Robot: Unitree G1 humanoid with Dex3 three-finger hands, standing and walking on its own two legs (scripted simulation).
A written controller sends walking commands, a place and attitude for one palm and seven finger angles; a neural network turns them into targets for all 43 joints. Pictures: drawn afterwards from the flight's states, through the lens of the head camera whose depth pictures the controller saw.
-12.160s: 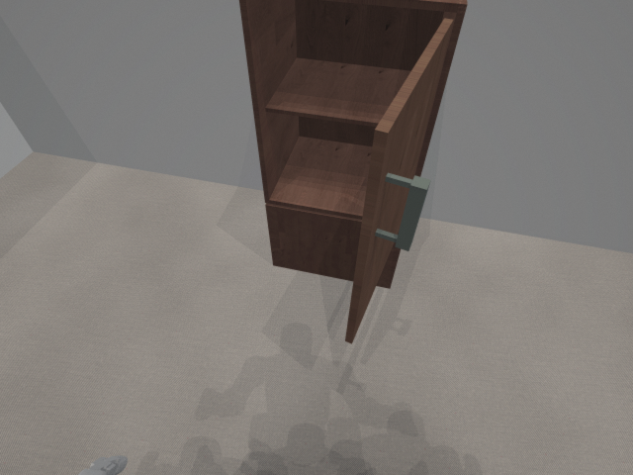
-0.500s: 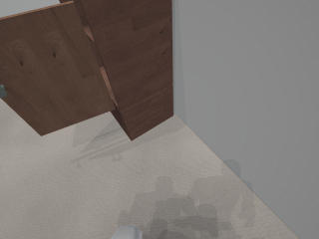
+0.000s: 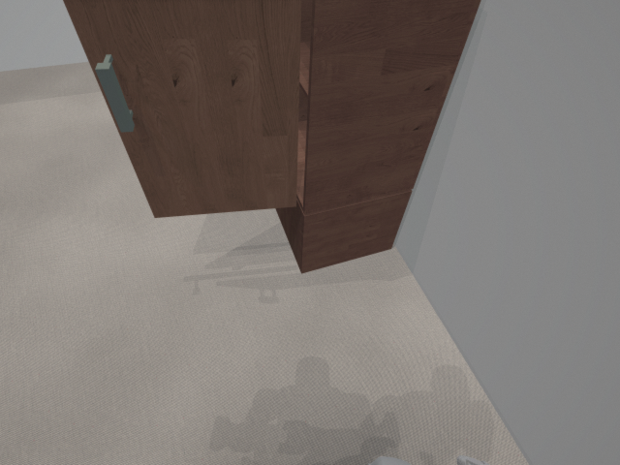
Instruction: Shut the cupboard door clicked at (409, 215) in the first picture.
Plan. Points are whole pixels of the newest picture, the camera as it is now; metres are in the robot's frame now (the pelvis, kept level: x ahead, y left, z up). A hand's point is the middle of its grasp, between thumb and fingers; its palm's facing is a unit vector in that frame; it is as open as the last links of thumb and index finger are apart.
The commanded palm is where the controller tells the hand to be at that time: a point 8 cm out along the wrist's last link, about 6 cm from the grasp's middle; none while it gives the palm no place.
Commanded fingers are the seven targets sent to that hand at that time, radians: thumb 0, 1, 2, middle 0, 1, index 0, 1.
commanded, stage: turn to face it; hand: left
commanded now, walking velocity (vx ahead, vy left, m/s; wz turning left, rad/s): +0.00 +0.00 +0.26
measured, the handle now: (118, 93) +0.77 +0.47 +0.03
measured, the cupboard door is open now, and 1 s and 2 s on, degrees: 79 79 79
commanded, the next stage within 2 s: take the last steps up to it in 0.08 s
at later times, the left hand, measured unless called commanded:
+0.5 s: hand out of the picture -0.05 +0.15 -0.15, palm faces +0.23 -0.94 -0.25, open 7.3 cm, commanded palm none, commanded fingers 0.00 0.90 0.90 -0.20 -0.30 -0.20 -0.30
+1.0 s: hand out of the picture +0.07 +0.29 -0.18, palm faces +0.22 -0.96 -0.15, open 7.4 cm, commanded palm none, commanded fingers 0.00 0.90 0.90 -0.20 -0.30 -0.20 -0.30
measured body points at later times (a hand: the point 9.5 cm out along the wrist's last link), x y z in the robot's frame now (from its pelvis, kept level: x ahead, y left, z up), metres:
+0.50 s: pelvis -0.02 -0.03 +0.01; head -0.02 -0.05 +0.46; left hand -0.07 +0.20 -0.13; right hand +0.03 -0.28 -0.16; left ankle -0.06 +0.14 -0.66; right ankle +0.00 -0.13 -0.74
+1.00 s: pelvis +0.06 +0.10 +0.00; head +0.06 +0.13 +0.45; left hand +0.06 +0.34 -0.16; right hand +0.06 -0.12 -0.14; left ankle -0.01 +0.15 -0.74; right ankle +0.14 -0.02 -0.65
